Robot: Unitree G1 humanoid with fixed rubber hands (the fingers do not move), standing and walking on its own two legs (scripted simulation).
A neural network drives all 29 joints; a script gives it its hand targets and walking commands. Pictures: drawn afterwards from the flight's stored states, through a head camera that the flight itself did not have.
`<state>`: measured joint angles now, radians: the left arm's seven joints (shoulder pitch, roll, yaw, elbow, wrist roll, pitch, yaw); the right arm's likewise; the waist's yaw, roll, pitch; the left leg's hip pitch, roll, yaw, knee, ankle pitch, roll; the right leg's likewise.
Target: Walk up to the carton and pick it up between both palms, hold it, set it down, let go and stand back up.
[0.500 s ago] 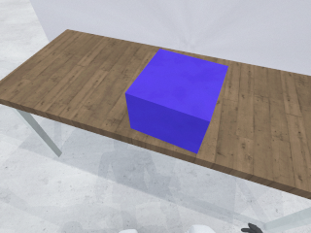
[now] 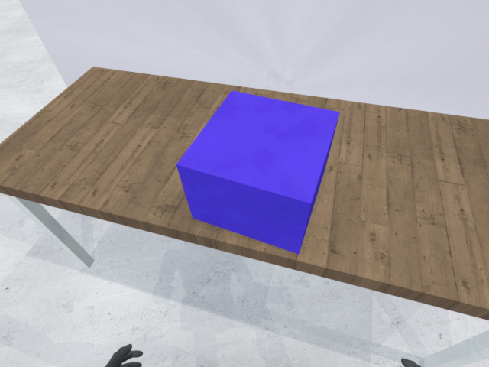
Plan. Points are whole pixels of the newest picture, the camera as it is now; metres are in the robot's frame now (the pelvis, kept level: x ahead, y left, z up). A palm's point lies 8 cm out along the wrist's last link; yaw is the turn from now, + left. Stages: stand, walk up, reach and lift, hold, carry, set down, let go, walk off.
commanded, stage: walk up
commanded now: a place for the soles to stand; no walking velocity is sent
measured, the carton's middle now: (263, 167) +0.52 -0.03 -0.02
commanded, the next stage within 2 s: none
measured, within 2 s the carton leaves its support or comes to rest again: neither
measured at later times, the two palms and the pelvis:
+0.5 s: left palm out of the picture +0.01 +0.35 -0.09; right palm out of the picture +0.11 -0.22 -0.11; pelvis +0.00 +0.07 +0.00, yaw -5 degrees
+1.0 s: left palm (38, 312) +0.24 +0.42 -0.10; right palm out of the picture -0.01 -0.06 -0.09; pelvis +0.04 +0.21 +0.00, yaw -18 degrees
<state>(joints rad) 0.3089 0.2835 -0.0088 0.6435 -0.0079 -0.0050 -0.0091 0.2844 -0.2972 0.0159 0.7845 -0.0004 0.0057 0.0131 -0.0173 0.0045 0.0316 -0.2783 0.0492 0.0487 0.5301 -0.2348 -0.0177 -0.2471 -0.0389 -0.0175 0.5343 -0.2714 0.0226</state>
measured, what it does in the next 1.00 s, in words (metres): steps to the left, turning right: left foot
